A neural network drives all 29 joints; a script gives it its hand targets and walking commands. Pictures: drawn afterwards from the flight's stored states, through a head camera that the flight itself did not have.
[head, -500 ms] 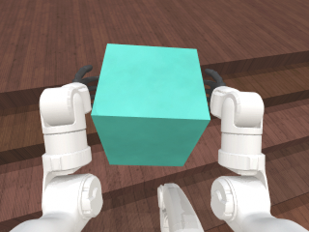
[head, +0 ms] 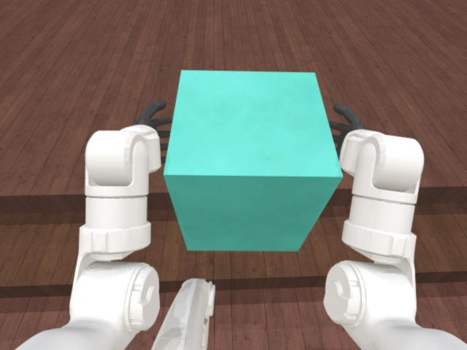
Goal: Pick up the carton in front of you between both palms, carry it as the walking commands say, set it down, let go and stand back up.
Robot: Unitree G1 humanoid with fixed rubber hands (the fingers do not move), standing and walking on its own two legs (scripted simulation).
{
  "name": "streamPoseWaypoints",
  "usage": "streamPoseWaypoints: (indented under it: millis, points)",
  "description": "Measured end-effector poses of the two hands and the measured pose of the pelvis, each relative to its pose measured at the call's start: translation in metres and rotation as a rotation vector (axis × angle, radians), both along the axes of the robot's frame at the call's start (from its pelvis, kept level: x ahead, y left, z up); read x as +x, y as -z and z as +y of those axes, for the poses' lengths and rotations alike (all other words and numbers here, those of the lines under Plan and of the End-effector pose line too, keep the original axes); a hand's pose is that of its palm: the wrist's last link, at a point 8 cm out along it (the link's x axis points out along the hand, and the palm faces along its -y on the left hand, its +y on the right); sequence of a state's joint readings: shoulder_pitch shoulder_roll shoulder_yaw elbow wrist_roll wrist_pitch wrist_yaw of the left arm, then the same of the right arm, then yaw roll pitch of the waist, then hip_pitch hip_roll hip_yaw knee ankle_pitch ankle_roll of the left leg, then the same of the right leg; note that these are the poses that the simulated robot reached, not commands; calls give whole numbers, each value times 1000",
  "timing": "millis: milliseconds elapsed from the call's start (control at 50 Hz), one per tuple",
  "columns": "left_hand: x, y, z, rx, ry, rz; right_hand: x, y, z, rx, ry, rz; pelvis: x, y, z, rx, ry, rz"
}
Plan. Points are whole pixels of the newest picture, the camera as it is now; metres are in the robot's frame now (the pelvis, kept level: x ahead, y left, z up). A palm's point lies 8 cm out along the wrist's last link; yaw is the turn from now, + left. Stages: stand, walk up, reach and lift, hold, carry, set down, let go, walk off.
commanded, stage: carry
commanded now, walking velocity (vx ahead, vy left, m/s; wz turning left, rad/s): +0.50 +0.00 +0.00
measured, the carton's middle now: (245, 169) +0.40 +0.02 +0.10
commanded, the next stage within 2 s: none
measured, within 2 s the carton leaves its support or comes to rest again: neither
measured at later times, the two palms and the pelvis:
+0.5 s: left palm out of the picture +0.68 +0.19 +0.30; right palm out of the picture +0.65 -0.11 +0.31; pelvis +0.29 +0.06 +0.13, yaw -1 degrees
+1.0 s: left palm out of the picture +0.97 +0.21 +0.43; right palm out of the picture +1.01 -0.09 +0.42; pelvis +0.61 +0.03 +0.24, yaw +0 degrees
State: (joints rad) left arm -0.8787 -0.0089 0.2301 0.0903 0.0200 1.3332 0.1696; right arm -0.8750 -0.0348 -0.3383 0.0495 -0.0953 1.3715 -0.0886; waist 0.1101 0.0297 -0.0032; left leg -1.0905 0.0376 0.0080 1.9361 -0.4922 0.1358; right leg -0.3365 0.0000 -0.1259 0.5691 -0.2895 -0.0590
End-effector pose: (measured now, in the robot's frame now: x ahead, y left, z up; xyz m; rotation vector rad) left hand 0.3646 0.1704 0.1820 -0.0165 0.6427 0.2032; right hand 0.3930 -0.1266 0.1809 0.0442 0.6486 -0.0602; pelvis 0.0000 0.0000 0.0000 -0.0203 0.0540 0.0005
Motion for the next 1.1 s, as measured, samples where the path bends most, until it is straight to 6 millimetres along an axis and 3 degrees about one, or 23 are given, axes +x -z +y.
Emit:
streamPoseWaypoints:
  millis: [120, 220, 260, 320, 400, 500, 580, 700, 760, 820, 880, 1000, 1100]
  points:
    - [83, -38, 5, 24, 44, 19, 68, -29, 4, -20, 27, 16, 85, -20, 26, 49, 9, 11]
    - [167, -40, 6, -1, 126, 97, 122, -34, 5, -60, 97, 96, 155, -38, 56, 71, 19, 37]
    - [195, -37, 5, -27, 158, 127, 135, -32, 5, -92, 123, 127, 170, -52, 62, 74, 18, 25]
    - [221, -39, 3, -63, 172, 169, 149, -37, 4, -110, 150, 171, 193, -78, 65, 67, 15, 7]
    - [257, -67, 7, -63, 163, 130, 188, -68, 8, -92, 164, 133, 230, -109, 69, 37, 24, -4]
    - [316, -117, 15, -78, 139, -4, 258, -126, 15, -95, 153, 0, 289, -126, 62, 17, 11, -1]
    - [368, -144, 18, -73, 117, -27, 321, -157, 17, -111, 120, -24, 349, -136, 50, -10, -2, 1]
    - [449, -154, 27, -37, 44, 57, 432, -167, 25, -96, 32, 58, 447, -153, 24, -44, 6, 27]
    - [476, -153, 33, 2, 0, 117, 482, -164, 32, -70, -23, 112, 478, -171, 15, -57, 8, 13]
    - [495, -158, 37, 12, -26, 159, 513, -168, 37, -41, -36, 155, 504, -197, 13, -54, 5, -1]
    - [525, -179, 37, -3, -39, 145, 541, -186, 38, -33, -33, 144, 534, -220, 12, -35, -10, -9]
    - [607, -244, 36, 8, -31, 9, 613, -244, 36, 9, -19, 8, 606, -245, 26, -1, -4, -5]
    - [687, -280, 39, 26, 4, 6, 679, -271, 37, 2, 7, 4, 684, -261, 48, 50, 5, 13]
